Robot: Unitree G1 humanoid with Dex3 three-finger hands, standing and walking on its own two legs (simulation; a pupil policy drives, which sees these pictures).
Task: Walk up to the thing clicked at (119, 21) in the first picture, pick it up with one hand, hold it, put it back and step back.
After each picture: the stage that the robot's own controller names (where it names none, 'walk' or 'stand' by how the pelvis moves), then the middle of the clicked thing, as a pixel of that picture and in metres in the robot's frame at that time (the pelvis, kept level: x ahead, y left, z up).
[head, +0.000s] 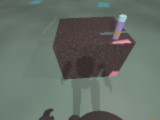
stand; (118, 28) +0.96 -0.23 +0.07
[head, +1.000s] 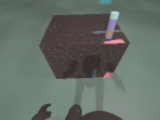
rise first; (111, 26) +0.88 -0.11 +0.10
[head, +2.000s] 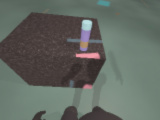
rise first; (85, 37) +0.63 +0.13 +0.11
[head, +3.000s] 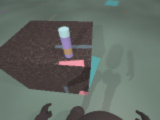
stand; (66, 44) +0.53 +0.25 +0.11
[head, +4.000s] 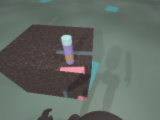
stand; (68, 51) +0.51 +0.23 +0.07
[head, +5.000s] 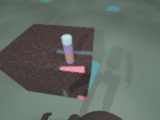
stand; (68, 50) +0.52 +0.23 +0.07
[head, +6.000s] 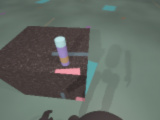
stand; (63, 52) +0.49 +0.27 +0.07
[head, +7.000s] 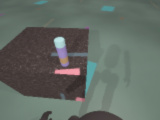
stand; (62, 53) +0.48 +0.27 +0.07
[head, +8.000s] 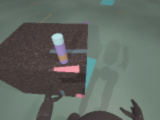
rise first; (61, 50) +0.49 +0.28 +0.07
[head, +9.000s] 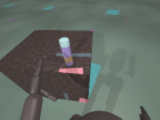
go down; (66, 53) +0.50 +0.28 +0.08
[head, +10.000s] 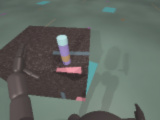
go down; (64, 51) +0.50 +0.26 +0.08
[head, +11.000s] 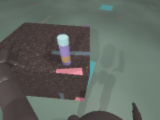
go down; (65, 51) +0.48 +0.24 +0.09
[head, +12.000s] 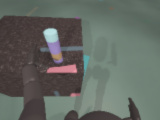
close in; (55, 48) +0.47 +0.26 +0.10
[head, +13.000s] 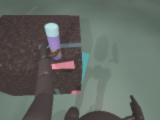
close; (54, 44) +0.50 +0.26 +0.12
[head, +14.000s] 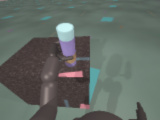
lift; (68, 49) +0.34 +0.16 +0.28
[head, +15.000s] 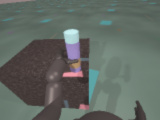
hold; (73, 53) +0.34 +0.14 +0.25
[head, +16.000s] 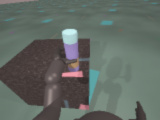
hold; (72, 53) +0.34 +0.15 +0.26
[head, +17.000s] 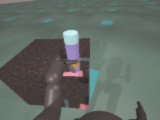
hold; (73, 54) +0.34 +0.14 +0.25
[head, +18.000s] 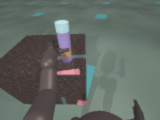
crouch; (64, 43) +0.42 +0.19 +0.25
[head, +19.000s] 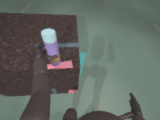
lower; (52, 50) +0.45 +0.25 +0.11
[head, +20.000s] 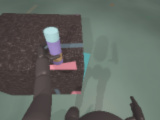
lower; (55, 49) +0.44 +0.25 +0.12
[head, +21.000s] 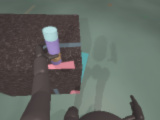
lower; (53, 48) +0.45 +0.25 +0.12
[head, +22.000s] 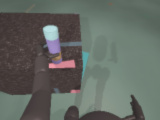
lower; (54, 47) +0.46 +0.25 +0.12
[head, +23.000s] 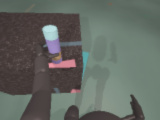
rest; (54, 47) +0.46 +0.25 +0.13
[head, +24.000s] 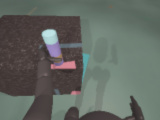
open; (54, 50) +0.44 +0.25 +0.12
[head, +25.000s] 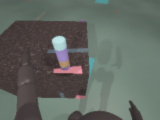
sink last; (62, 55) +0.41 +0.22 +0.11
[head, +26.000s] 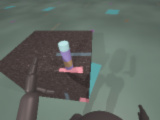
stand; (66, 56) +0.45 +0.26 +0.08
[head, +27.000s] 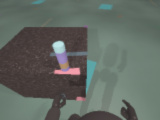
stand; (62, 58) +0.42 +0.26 +0.08
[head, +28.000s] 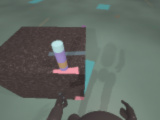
stand; (61, 57) +0.43 +0.26 +0.08
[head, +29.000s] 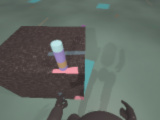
stand; (60, 57) +0.43 +0.26 +0.08
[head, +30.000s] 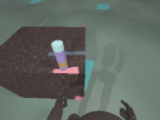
stand; (61, 57) +0.43 +0.26 +0.08
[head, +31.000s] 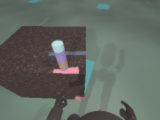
stand; (61, 57) +0.43 +0.26 +0.08
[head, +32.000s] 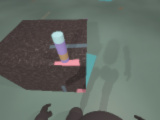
walk; (61, 49) +0.48 +0.26 +0.09
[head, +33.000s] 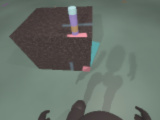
walk; (73, 22) +0.82 +0.26 +0.10
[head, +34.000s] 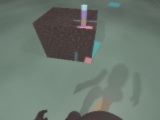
stand; (83, 16) +1.17 +0.20 +0.09
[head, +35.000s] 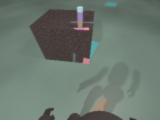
stand; (80, 18) +1.16 +0.24 +0.08
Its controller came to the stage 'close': yes
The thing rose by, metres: 0.22
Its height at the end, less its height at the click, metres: +0.00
